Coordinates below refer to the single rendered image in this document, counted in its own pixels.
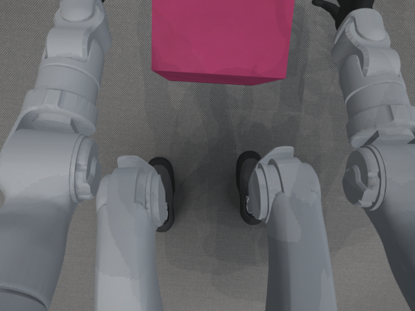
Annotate carton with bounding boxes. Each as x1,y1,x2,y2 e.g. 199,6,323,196
152,0,294,86

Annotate left robot upper arm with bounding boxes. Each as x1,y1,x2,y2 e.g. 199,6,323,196
0,129,102,311

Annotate robot right hand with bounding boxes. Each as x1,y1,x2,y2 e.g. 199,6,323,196
312,0,375,30

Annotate left robot forearm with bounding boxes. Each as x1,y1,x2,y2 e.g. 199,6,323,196
0,0,112,194

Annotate right robot forearm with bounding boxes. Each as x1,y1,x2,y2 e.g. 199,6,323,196
331,8,415,149

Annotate right robot thigh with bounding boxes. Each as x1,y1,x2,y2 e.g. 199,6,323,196
251,157,337,311

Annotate right robot upper arm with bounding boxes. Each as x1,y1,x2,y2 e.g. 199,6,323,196
342,144,415,311

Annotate left robot foot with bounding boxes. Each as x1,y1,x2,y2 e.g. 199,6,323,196
149,157,175,232

